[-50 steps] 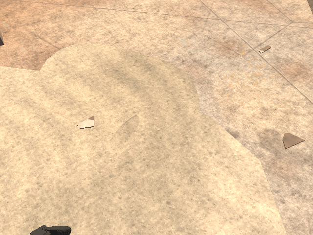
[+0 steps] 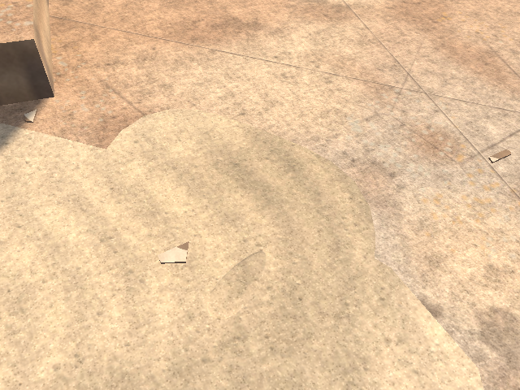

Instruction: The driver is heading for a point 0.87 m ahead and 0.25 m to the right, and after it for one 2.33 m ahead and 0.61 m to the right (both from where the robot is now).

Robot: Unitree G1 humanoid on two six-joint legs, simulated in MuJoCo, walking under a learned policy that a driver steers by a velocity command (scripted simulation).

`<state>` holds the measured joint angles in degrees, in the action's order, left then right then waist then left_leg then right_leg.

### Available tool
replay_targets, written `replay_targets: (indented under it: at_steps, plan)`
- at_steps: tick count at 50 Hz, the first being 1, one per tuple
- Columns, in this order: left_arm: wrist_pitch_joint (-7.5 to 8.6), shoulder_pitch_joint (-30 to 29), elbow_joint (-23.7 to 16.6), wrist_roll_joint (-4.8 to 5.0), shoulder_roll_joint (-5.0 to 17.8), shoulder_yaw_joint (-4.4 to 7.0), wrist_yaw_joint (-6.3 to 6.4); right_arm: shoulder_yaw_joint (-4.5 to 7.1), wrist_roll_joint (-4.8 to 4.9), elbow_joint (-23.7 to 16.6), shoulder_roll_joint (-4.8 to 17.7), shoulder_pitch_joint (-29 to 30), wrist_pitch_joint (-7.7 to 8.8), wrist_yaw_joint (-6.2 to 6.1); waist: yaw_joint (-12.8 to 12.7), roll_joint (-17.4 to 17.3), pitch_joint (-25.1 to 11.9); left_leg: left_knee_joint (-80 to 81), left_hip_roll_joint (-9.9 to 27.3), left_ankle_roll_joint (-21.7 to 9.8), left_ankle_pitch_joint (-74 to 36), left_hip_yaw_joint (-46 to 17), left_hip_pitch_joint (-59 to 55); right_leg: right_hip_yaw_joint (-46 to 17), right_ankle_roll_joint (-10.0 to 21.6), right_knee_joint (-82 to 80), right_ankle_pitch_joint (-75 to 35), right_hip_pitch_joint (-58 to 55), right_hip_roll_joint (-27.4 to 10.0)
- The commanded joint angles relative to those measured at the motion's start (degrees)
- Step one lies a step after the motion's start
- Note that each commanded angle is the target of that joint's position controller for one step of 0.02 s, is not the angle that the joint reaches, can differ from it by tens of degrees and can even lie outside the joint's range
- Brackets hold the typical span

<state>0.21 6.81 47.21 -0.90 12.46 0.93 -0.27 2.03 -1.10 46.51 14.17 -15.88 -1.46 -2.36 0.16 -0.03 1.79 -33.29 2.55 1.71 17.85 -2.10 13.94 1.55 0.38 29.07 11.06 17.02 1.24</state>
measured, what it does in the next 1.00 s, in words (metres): walks ahead, turning right: left foot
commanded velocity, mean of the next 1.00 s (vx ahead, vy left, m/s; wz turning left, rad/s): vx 0.22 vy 0.00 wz -0.42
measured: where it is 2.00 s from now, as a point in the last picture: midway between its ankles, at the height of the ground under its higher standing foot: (391, 312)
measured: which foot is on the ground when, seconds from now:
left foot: down 0.00-0.32, up 0.34-0.70, down 0.72-1.00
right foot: down 0.00-0.72, up 0.74-1.00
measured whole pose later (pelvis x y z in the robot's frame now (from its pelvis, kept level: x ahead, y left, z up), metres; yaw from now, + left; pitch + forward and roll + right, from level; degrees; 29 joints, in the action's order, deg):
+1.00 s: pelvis +0.20 -0.02 +0.01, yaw -29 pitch +2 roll +1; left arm 1.7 10.4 39.7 1.1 17.2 4.4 -1.0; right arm 3.8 -0.3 46.3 14.2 -22.9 5.7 -0.5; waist 4.1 3.2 -0.3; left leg -14.7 0.4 -0.5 15.1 5.5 1.3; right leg -5.5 -0.8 54.5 5.3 40.7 -3.2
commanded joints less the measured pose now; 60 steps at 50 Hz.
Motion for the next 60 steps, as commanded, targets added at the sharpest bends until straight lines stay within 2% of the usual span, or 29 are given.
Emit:
replay_targets:
  at_steps: [1,4,8,10,13,15,16,17,18,19,20,21,23,26,28,31,35,36,37,38,39,40,42,46,51,56,57,59,60]
  plan:
    - [0.83,-2.1,-2.5,0.16,6.0,1.48,0.69,1.32,-0.26,-2.6,5.9,1.0,1.76,-0.10,-1.2,-5.5,1.8,11.8,1.7,-2.7,6.2,-3.1,7.2,-3.1,0.3,-3.7,4.6,-4.4,-2.7]
    - [0.87,-1.7,-1.4,0.76,7.7,2.07,0.91,1.88,0.34,-2.2,7.2,-0.6,3.12,-0.13,0.1,-3.9,-0.7,8.2,1.3,-2.0,-5.1,-1.5,0.4,-3.4,1.5,-1.0,-4.8,-1.6,-2.4]
    - [0.35,-3.5,-2.7,1.83,8.0,2.93,0.77,3.46,0.76,-2.7,10.1,-3.3,2.00,-1.76,1.8,-5.2,-2.3,6.9,5.8,-5.9,-15.1,-3.7,-4.3,-2.9,1.4,6.5,-9.2,5.3,-0.7]
    - [-0.25,-2.7,-3.2,1.68,7.8,3.31,0.47,3.95,0.75,-3.4,10.5,-3.0,1.31,-2.47,1.8,-7.2,-2.6,7.3,10.9,-9.2,-21.4,-6.7,-5.7,-1.9,1.0,10.7,-4.5,8.7,-0.5]
    - [-1.08,-1.0,-3.8,1.74,6.3,3.46,-0.54,4.16,1.21,-5.7,10.3,2.6,1.09,-2.92,0.3,-10.0,-2.4,7.2,16.6,-12.1,-27.1,-8.6,-4.7,0.0,1.7,14.5,13.8,9.8,-1.3]
    - [-1.22,0.8,-3.4,1.91,6.7,3.87,-1.13,4.60,1.73,-6.2,11.1,4.5,1.04,-2.87,-1.0,-7.1,-2.8,3.7,14.2,-9.2,-24.7,-4.0,-1.3,1.2,2.9,7.5,5.8,3.4,-0.7]
    - [-1.25,2.0,-3.4,1.71,8.8,4.67,-1.02,4.71,1.67,-5.6,10.8,2.6,1.15,-2.67,-1.1,-3.2,-3.6,-1.6,10.8,-6.0,-18.7,0.0,1.3,-2.3,4.2,2.1,-4.3,-1.6,-1.2]
    - [-1.23,3.1,-3.9,1.40,16.0,6.63,-0.40,4.23,0.53,-7.6,8.4,2.4,1.29,-2.55,0.5,11.9,-3.9,-15.5,1.2,0.3,-6.2,8.9,11.0,-21.3,10.6,-4.5,-17.3,-6.8,-10.8]
    - [-0.54,9.8,-3.2,0.28,16.5,6.41,-0.58,3.27,0.08,-9.6,6.6,8.4,1.36,-2.57,-5.1,16.7,-7.3,-29.5,-5.9,2.2,22.4,2.9,20.9,-36.8,19.7,-10.1,-26.1,-14.9,-19.2]
    - [0.79,11.1,-2.9,0.24,15.4,5.69,-0.51,3.29,0.90,-9.4,6.4,6.3,1.74,-1.88,-4.1,10.3,-11.1,-37.1,-3.6,1.4,22.7,-3.4,23.2,-35.7,20.6,-10.2,-17.1,-18.2,-20.1]
    - [1.71,9.0,-3.5,1.35,14.8,5.75,-0.33,3.43,1.71,-8.7,6.9,5.3,2.16,-1.14,-2.9,6.2,-10.0,-37.7,-2.2,0.4,18.1,-3.9,25.4,-32.4,18.4,-10.6,-2.7,-17.7,-17.6]
    - [1.94,6.6,-4.1,2.43,13.8,5.47,-0.01,3.84,1.71,-8.6,7.9,6.2,2.73,-0.83,-2.2,3.6,-7.3,-33.6,-0.5,-0.3,12.7,-3.9,27.3,-30.9,15.7,-12.8,11.3,-15.7,-15.6]
    - [1.52,3.4,-5.3,2.47,11.9,4.60,1.04,4.18,1.04,-8.9,8.3,8.6,3.72,-0.50,-1.7,5.8,-3.9,-26.0,0.2,-0.3,5.5,-2.8,23.9,-28.6,13.4,-17.0,19.5,-10.1,-12.4]
    - [1.41,5.1,-5.7,1.84,12.5,4.93,2.12,3.59,1.19,-9.0,6.3,9.7,5.73,0.60,-2.0,6.7,-3.5,-14.5,-1.6,0.6,1.0,-1.4,18.6,-24.8,13.3,-17.8,13.2,-8.4,-9.9]
    - [1.44,5.5,-6.1,2.15,13.6,5.36,2.25,3.08,1.40,-9.1,5.2,10.6,6.61,1.21,-2.3,7.2,-3.6,-7.5,-2.8,1.1,-0.1,-0.8,14.8,-23.9,13.4,-17.0,12.1,-6.8,-9.2]
    - [1.06,5.8,-7.0,2.45,14.3,5.71,1.76,3.19,2.30,-9.5,6.2,11.0,7.39,2.00,-2.3,8.7,-3.2,-0.7,-4.3,1.1,-1.1,-0.2,8.7,-26.2,13.2,-16.0,15.3,-2.6,-9.1]
    - [0.46,4.3,-8.2,2.45,11.3,4.76,1.42,4.21,2.87,-7.6,7.6,4.1,8.20,1.82,2.6,6.7,-3.2,9.1,-3.3,-0.9,-6.6,0.1,-7.7,-27.2,8.9,-9.2,21.6,7.0,-5.2]
    - [0.73,3.3,-8.9,2.23,8.1,3.82,1.34,4.89,2.49,-6.5,9.8,-2.2,8.29,1.20,5.4,3.0,-4.9,11.2,3.4,-3.0,-1.9,-6.1,-16.9,-23.7,5.9,0.6,24.2,14.8,-2.3]
    - [1.26,3.6,-10.5,2.48,3.1,2.52,1.22,5.49,0.71,-6.0,13.9,-6.9,7.99,0.82,5.6,-9.3,-7.2,18.6,15.7,-8.1,14.5,-24.1,-22.9,-12.8,2.7,19.1,23.6,24.0,4.5]
    - [2.12,3.2,-13.0,3.04,7.0,3.28,1.04,6.09,-0.51,-5.8,16.2,-5.7,8.00,1.63,3.3,-14.9,-2.8,23.6,22.5,-13.5,27.6,-39.5,-18.2,-11.6,2.5,28.5,22.8,32.6,1.2]
    - [2.30,3.7,-12.1,2.98,10.6,4.25,0.85,5.15,0.62,-6.9,12.1,-2.2,8.16,1.62,2.3,-11.5,1.5,24.0,20.8,-13.8,28.7,-35.4,-16.1,-11.6,2.2,33.5,18.3,35.3,-1.9]
    - [2.21,4.8,-10.6,2.57,11.5,4.74,0.58,4.35,1.34,-7.2,9.3,-0.4,8.16,1.53,1.8,-9.1,2.6,23.6,17.4,-11.9,22.4,-28.3,-15.2,-10.9,1.6,35.4,13.6,35.1,-2.7]
    - [2.28,4.7,-10.1,2.10,10.3,4.79,0.07,3.72,1.04,-7.2,8.1,1.3,7.95,1.39,1.3,-7.5,2.4,24.4,13.7,-9.7,7.9,-17.3,-13.2,-9.9,0.6,36.3,5.8,33.2,-4.7]
    - [2.25,2.0,-11.5,2.22,6.8,3.91,-0.52,3.46,0.40,-5.3,7.4,-2.6,8.45,1.58,2.6,-5.4,1.4,25.6,10.9,-10.6,-7.7,-5.4,-11.1,-8.5,-1.3,33.6,-3.5,31.0,-4.8]
    - [2.99,-5.9,-14.3,1.75,4.3,2.45,-1.78,3.76,1.71,-3.0,9.7,-5.1,7.57,1.72,4.2,-5.1,3.4,26.3,10.6,-11.2,-14.6,1.3,-10.3,-3.2,-1.3,14.9,-10.7,24.9,-4.8]
    - [3.60,-9.8,-16.4,2.30,5.9,2.54,-3.18,4.15,3.17,0.0,12.1,-8.4,6.25,2.00,3.5,-6.2,4.4,23.2,14.1,-10.7,-25.0,2.1,-15.7,0.4,2.7,4.6,-3.9,17.9,-3.1]
    - [3.69,-7.7,-16.1,2.21,7.3,3.17,-3.16,4.26,3.23,0.4,12.9,-8.2,5.91,1.91,1.6,-7.2,2.4,19.5,14.1,-10.0,-35.9,2.8,-16.9,1.4,4.1,3.0,-2.3,13.3,-1.6]
    - [3.49,8.1,-11.5,2.05,12.0,5.81,-2.32,3.77,3.08,0.8,12.6,-8.1,5.33,1.42,-7.1,-6.7,-7.9,0.4,10.6,-7.1,-51.1,7.5,-11.7,3.3,7.6,-0.1,-6.0,-10.6,1.5]
    - [2.97,18.8,-9.4,1.43,16.4,7.11,-1.14,2.29,1.55,-0.8,9.5,-8.3,5.63,1.38,-10.9,0.4,-16.7,-19.0,7.7,-5.0,-30.3,7.6,3.9,-10.8,11.2,2.3,-6.6,-31.1,-10.5]
Next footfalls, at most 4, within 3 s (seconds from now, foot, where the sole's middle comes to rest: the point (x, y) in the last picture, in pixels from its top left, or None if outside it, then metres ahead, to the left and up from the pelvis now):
0.72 left None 0.21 0.10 -0.77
1.18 right None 0.35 -0.28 -0.77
1.74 left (345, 311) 0.73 -0.23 -0.77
2.20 right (413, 242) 0.97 -0.47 -0.77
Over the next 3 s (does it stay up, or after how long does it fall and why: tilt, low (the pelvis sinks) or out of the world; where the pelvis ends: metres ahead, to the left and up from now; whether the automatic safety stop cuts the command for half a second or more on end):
stays up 1.22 -0.29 0.01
